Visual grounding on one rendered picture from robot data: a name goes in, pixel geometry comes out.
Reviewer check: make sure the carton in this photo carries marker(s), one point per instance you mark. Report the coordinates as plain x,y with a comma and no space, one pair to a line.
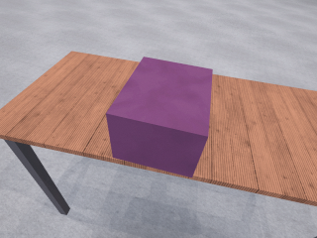
160,119

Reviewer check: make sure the table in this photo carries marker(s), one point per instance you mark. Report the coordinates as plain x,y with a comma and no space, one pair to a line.
262,136

